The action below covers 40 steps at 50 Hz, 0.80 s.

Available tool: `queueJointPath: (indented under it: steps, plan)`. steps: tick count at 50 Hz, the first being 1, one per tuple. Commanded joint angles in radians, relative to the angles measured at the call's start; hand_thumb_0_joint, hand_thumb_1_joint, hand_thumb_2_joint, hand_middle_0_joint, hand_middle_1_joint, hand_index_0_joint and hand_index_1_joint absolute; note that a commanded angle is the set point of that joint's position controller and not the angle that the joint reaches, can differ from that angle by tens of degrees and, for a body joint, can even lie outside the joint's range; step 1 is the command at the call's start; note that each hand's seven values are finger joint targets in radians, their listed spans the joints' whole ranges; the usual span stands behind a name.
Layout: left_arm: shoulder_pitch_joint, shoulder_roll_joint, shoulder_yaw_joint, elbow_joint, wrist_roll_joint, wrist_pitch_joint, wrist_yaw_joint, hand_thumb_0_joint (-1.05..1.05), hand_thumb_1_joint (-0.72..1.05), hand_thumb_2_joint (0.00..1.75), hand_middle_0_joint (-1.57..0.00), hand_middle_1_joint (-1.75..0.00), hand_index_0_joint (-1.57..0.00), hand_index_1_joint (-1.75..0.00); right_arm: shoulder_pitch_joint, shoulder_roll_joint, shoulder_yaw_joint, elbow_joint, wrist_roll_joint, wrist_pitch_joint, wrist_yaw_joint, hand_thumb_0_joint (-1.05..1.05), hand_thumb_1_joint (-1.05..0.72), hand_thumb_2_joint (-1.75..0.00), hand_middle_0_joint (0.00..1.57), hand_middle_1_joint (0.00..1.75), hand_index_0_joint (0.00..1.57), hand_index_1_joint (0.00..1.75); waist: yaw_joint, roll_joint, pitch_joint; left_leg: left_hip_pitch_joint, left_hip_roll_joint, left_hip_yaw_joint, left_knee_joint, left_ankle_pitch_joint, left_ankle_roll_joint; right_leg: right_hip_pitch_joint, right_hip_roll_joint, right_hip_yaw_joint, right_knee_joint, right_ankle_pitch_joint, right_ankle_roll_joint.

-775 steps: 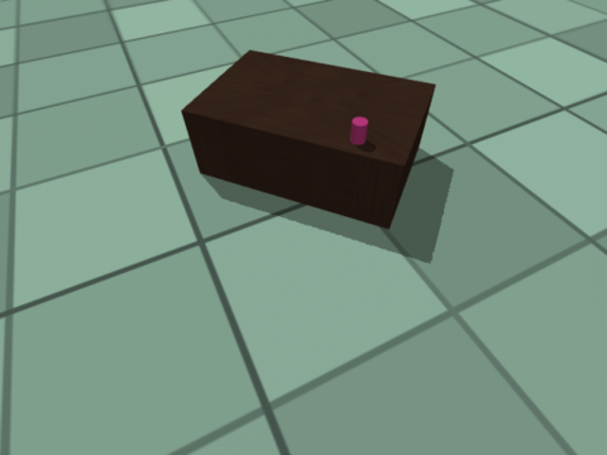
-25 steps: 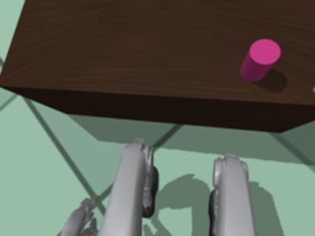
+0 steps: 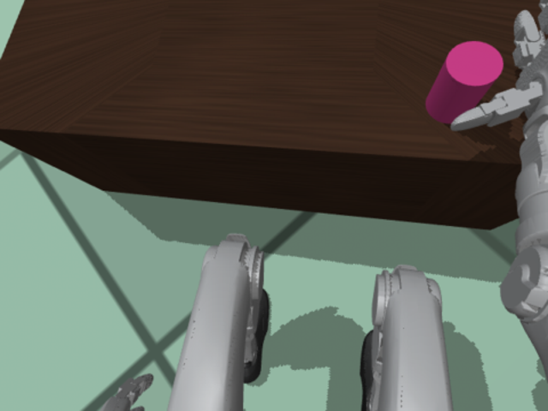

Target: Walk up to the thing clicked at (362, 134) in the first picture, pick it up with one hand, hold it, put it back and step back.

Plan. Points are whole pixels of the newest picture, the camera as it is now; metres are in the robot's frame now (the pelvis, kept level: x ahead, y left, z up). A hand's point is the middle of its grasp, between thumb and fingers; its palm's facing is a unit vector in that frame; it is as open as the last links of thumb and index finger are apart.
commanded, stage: close in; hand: right
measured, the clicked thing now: (460, 85) +0.54 -0.15 +0.00
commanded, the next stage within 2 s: rest palm in 0.12 s
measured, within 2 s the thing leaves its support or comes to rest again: leaves its support in 0.86 s
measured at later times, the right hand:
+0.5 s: hand (474, 69) +0.55 -0.16 +0.02, palm faces +0.00 +1.00 -0.03, open 16.3 cm
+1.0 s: hand (474, 51) +0.57 -0.15 +0.03, palm faces +0.01 +1.00 -0.03, open 9.0 cm
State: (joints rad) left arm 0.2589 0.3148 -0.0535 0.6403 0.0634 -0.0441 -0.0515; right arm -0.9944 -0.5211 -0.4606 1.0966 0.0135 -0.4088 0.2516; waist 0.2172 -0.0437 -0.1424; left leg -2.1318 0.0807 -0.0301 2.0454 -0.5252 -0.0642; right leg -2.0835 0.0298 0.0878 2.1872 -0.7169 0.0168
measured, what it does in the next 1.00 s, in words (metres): stands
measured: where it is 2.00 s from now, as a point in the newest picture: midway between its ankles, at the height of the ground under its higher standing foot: (310, 374)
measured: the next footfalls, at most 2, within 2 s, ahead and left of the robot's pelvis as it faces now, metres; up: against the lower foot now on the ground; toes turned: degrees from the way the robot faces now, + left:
none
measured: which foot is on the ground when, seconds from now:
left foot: down 0.00-1.00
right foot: down 0.00-1.00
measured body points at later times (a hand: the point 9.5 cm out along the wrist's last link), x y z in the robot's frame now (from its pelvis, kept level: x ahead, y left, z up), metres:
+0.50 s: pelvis +0.01 +0.00 +0.01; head +0.24 -0.02 +0.40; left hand +0.09 +0.28 -0.12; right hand +0.55 -0.21 +0.02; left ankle +0.13 +0.16 -0.37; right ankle +0.07 -0.12 -0.37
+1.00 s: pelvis +0.00 +0.00 +0.00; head +0.22 -0.04 +0.39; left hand +0.06 +0.27 -0.12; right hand +0.56 -0.21 +0.04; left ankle +0.13 +0.16 -0.37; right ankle +0.07 -0.12 -0.37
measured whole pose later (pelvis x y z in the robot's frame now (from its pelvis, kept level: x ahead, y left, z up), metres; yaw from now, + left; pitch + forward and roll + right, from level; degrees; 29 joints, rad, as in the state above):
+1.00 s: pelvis +0.00 +0.00 +0.00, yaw -2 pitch +35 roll +4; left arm 0.22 0.29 -0.08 0.61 0.08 0.04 -0.08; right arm -1.17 -0.46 -0.32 1.22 -0.02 -0.48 0.11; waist 0.21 -0.02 -0.12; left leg -2.14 0.10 -0.05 2.06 -0.53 -0.06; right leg -2.10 0.05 0.07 2.18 -0.70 0.02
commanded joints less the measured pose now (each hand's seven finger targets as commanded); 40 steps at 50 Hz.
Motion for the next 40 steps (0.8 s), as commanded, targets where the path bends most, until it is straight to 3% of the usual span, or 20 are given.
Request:
queueJointPath:
  steps: [1, 6, 11, 12, 13, 14, 15, 17, 18, 21, 22, 24, 26, 29, 31, 32, 34, 35, 37, 40]
  plan:
    - [0.176, 0.205, 0.086, -0.046, -0.003, -0.007, 0.009, 0.00, 0.89, 0.91, -0.19, -0.30, -0.19, -0.30, -0.362, -0.194, -0.006, -0.199, 0.019, -0.083, -0.030, 0.00, 0.43, -0.03, 0.08, 0.03, 0.06, 0.03, 0.009, -0.125, -0.627, 0.477, -0.025, 0.090, -0.161, 0.059, 0.085, 0.317, 0.004, -0.064, -0.317, 0.123, -0.044]
    - [0.176, 0.204, 0.094, -0.044, -0.001, 0.004, 0.004, 0.00, 0.89, 0.91, -0.19, -0.30, -0.19, -0.30, -0.388, -0.138, 0.019, -0.208, 0.018, -0.097, -0.050, 0.00, 0.42, -0.04, 0.08, 0.03, 0.06, 0.03, 0.017, -0.129, -0.646, 0.485, -0.019, 0.088, -0.159, 0.090, 0.085, 0.349, 0.004, -0.064, -0.315, 0.164, -0.038]
    - [0.182, 0.203, 0.100, -0.043, 0.005, 0.020, 0.000, 0.00, 0.89, 0.91, -0.20, -0.30, -0.19, -0.31, -0.467, -0.134, 0.038, -0.287, 0.012, -0.117, -0.069, 0.00, 0.43, -0.05, 0.07, 0.04, 0.05, 0.04, 0.014, -0.158, -0.714, 0.516, -0.012, 0.079, -0.150, 0.128, 0.085, 0.371, 0.008, -0.071, -0.304, 0.203, -0.034]
    - [0.186, 0.205, 0.103, -0.042, 0.003, 0.025, -0.002, 0.00, 0.83, 0.95, -0.19, -0.29, -0.17, -0.31, -0.443, -0.129, 0.032, -0.241, 0.010, -0.110, -0.075, 0.00, 0.42, -0.07, 0.08, 0.05, 0.06, 0.05, 0.012, -0.133, -0.720, 0.520, -0.013, 0.081, -0.155, 0.121, 0.085, 0.378, 0.007, -0.069, -0.308, 0.201, -0.034]
    - [0.186, 0.203, 0.107, -0.045, 0.005, 0.029, -0.001, 0.00, 0.82, 0.95, -0.19, -0.29, -0.17, -0.31, -0.462, -0.148, 0.021, -0.314, 0.010, -0.114, -0.079, 0.00, 0.42, -0.08, 0.08, 0.05, 0.06, 0.05, 0.004, -0.151, -0.749, 0.547, -0.012, 0.079, -0.153, 0.147, 0.085, 0.394, 0.006, -0.072, -0.306, 0.232, -0.031]
    - [0.181, 0.204, 0.104, -0.044, 0.003, 0.032, -0.002, 0.00, 0.83, 0.95, -0.19, -0.29, -0.17, -0.31, -0.369, -0.105, 0.044, -0.182, 0.002, -0.100, -0.080, 0.00, 0.43, -0.08, 0.10, 0.06, 0.09, 0.06, 0.006, -0.114, -0.718, 0.544, -0.012, 0.080, -0.158, 0.134, 0.084, 0.381, 0.006, -0.075, -0.308, 0.220, -0.032]
    - [0.177, 0.197, 0.107, -0.045, 0.003, 0.034, -0.001, 0.00, 0.83, 0.95, -0.19, -0.29, -0.17, -0.31, -0.415, -0.105, 0.042, -0.263, 0.010, -0.106, -0.082, 0.00, 0.42, -0.08, 0.10, 0.06, 0.08, 0.06, 0.007, -0.119, -0.729, 0.560, -0.013, 0.074, -0.163, 0.138, 0.082, 0.361, 0.006, -0.079, -0.298, 0.214, -0.035]
    - [0.174, 0.193, 0.105, -0.042, 0.002, 0.037, 0.000, 0.00, 0.83, 0.96, -0.19, -0.29, -0.17, -0.31, -0.391, -0.062, 0.068, -0.208, 0.011, -0.097, -0.084, 0.00, 0.42, -0.07, 0.14, 0.07, 0.12, 0.07, 0.023, -0.075, -0.704, 0.574, -0.013, 0.074, -0.174, 0.132, 0.077, 0.337, 0.008, -0.080, -0.296, 0.198, -0.040]
    - [0.165, 0.195, 0.111, -0.044, -0.001, 0.037, 0.000, 0.00, 0.82, 0.96, -0.19, -0.29, -0.17, -0.32, -0.421, -0.086, 0.054, -0.253, 0.015, -0.099, -0.087, 0.00, 0.42, -0.06, 0.15, 0.07, 0.13, 0.07, 0.012, -0.078, -0.709, 0.573, -0.012, 0.070, -0.182, 0.112, 0.077, 0.325, 0.008, -0.080, -0.303, 0.175, -0.041]
    - [0.161, 0.199, 0.111, -0.036, -0.003, 0.043, -0.002, 0.00, 0.87, 0.93, -0.20, -0.30, -0.18, -0.31, -0.405, -0.063, 0.085, -0.217, 0.005, -0.097, -0.086, 0.00, 0.34, -0.11, 0.38, 0.21, 0.36, 0.21, 0.018, -0.102, -0.673, 0.513, -0.012, 0.081, -0.166, 0.109, 0.083, 0.357, 0.007, -0.069, -0.317, 0.190, -0.033]
    - [0.161, 0.196, 0.112, -0.037, -0.001, 0.043, -0.002, 0.00, 0.87, 0.93, -0.20, -0.30, -0.19, -0.31, -0.476, -0.066, 0.094, -0.289, 0.010, -0.107, -0.084, 0.00, 0.33, -0.14, 0.42, 0.24, 0.40, 0.24, 0.025, -0.118, -0.697, 0.506, -0.012, 0.079, -0.159, 0.119, 0.084, 0.367, 0.007, -0.064, -0.308, 0.200, -0.033]
    - [0.160, 0.197, 0.109, -0.033, -0.004, 0.044, -0.001, 0.00, 0.88, 0.93, -0.20, -0.30, -0.19, -0.31, -0.432, -0.048, 0.096, -0.202, 0.012, -0.100, -0.084, 0.00, 0.33, -0.15, 0.51, 0.29, 0.49, 0.29, 0.029, -0.087, -0.657, 0.492, -0.012, 0.083, -0.162, 0.109, 0.084, 0.361, 0.006, -0.063, -0.309, 0.190, -0.033]
    - [0.168, 0.195, 0.107, -0.034, 0.001, 0.046, -0.004, 0.00, 0.87, 0.93, -0.20, -0.30, -0.19, -0.31, -0.445, -0.069, 0.089, -0.221, 0.009, -0.106, -0.086, 0.00, 0.30, -0.19, 0.57, 0.35, 0.55, 0.35, 0.021, -0.091, -0.671, 0.504, -0.012, 0.078, -0.155, 0.115, 0.083, 0.351, 0.007, -0.069, -0.298, 0.194, -0.034]
    - [0.156, 0.193, 0.101, -0.036, 0.003, 0.048, -0.004, 0.00, 0.88, 0.92, -0.20, -0.30, -0.19, -0.31, -0.466, -0.039, 0.110, -0.181, 0.010, -0.102, -0.093, 0.00, 0.27, -0.25, 0.73, 0.45, 0.71, 0.46, 0.030, -0.098, -0.641, 0.482, -0.012, 0.078, -0.160, 0.093, 0.084, 0.340, 0.009, -0.070, -0.303, 0.168, -0.034]
    - [0.149, 0.189, 0.093, -0.039, 0.004, 0.049, -0.007, 0.00, 0.88, 0.92, -0.20, -0.30, -0.19, -0.31, -0.485, -0.040, 0.115, -0.173, 0.003, -0.103, -0.099, 0.00, 0.23, -0.28, 0.79, 0.50, 0.76, 0.50, 0.032, -0.104, -0.637, 0.469, -0.012, 0.080, -0.154, 0.084, 0.085, 0.336, 0.010, -0.065, -0.304, 0.158, -0.034]
    - [0.161, 0.193, 0.096, -0.038, 0.006, 0.050, -0.007, 0.00, 0.87, 0.93, -0.20, -0.30, -0.19, -0.31, -0.453, -0.012, 0.131, -0.106, -0.005, -0.096, -0.100, 0.00, 0.22, -0.29, 0.83, 0.52, 0.80, 0.52, 0.047, -0.069, -0.631, 0.475, -0.013, 0.082, -0.159, 0.084, 0.083, 0.330, 0.010, -0.067, -0.299, 0.153, -0.036]
    - [0.157, 0.187, 0.084, -0.048, 0.007, 0.055, -0.008, 0.00, 0.88, 0.92, -0.20, -0.30, -0.19, -0.31, -0.519, -0.059, 0.112, -0.180, -0.008, -0.106, -0.108, 0.00, 0.17, -0.35, 0.91, 0.60, 0.88, 0.60, 0.038, -0.098, -0.659, 0.490, -0.012, 0.077, -0.161, 0.076, 0.081, 0.320, 0.015, -0.070, -0.297, 0.139, -0.038]
    - [0.156, 0.181, 0.081, -0.048, 0.007, 0.057, -0.008, 0.00, 0.88, 0.92, -0.20, -0.30, -0.19, -0.31, -0.466, -0.035, 0.124, -0.077, -0.016, -0.092, -0.114, 0.00, 0.15, -0.39, 0.93, 0.63, 0.91, 0.63, 0.047, -0.062, -0.637, 0.495, -0.015, 0.077, -0.171, 0.056, 0.079, 0.299, 0.014, -0.075, -0.298, 0.114, -0.042]
    - [0.153, 0.185, 0.081, -0.044, 0.009, 0.061, -0.009, 0.00, 0.88, 0.92, -0.20, -0.30, -0.19, -0.31, -0.504, -0.025, 0.138, -0.093, -0.018, -0.096, -0.119, 0.00, 0.12, -0.42, 0.96, 0.67, 0.94, 0.67, 0.051, -0.074, -0.579, 0.460, -0.015, 0.078, -0.173, 0.025, 0.080, 0.268, 0.017, -0.072, -0.307, 0.074, -0.042]
    - [0.145, 0.182, 0.069, -0.055, 0.010, 0.063, -0.013, 0.00, 0.89, 0.92, -0.20, -0.30, -0.19, -0.31, -0.525, -0.015, 0.151, -0.065, -0.029, -0.096, -0.136, 0.00, 0.03, -0.49, 1.03, 0.73, 1.01, 0.74, 0.059, -0.091, -0.568, 0.424, -0.017, 0.086, -0.173, -0.007, 0.081, 0.285, 0.018, -0.058, -0.328, 0.028, -0.040]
